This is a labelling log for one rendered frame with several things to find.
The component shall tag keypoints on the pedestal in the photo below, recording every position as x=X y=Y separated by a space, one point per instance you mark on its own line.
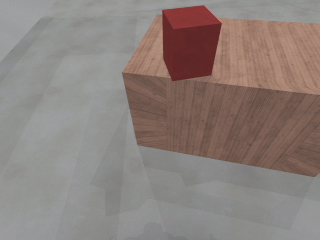
x=259 y=107

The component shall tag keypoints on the carton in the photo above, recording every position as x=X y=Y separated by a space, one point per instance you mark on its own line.
x=190 y=40

